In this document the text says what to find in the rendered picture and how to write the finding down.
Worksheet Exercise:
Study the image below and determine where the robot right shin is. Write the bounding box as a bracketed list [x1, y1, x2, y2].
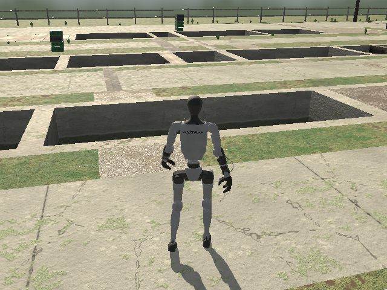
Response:
[203, 199, 212, 240]

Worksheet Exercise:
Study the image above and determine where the robot left upper arm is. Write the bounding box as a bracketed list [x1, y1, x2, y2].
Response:
[164, 121, 182, 153]

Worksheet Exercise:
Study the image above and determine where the robot right hand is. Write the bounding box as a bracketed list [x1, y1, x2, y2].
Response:
[218, 176, 232, 193]

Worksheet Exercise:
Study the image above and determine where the robot left forearm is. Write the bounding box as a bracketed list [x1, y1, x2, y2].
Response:
[162, 145, 171, 162]

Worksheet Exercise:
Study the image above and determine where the robot right forearm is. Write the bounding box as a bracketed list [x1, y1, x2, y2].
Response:
[217, 147, 230, 178]

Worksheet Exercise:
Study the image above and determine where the robot left shin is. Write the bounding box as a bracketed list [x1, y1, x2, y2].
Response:
[171, 201, 180, 244]

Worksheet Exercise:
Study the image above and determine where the robot left hand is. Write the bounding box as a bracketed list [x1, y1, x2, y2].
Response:
[161, 159, 175, 170]

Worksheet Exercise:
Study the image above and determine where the robot shin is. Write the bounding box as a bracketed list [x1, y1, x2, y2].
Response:
[171, 201, 180, 244]
[203, 199, 212, 240]

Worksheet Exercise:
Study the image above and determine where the robot right upper arm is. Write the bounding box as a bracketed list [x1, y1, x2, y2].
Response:
[207, 122, 222, 157]

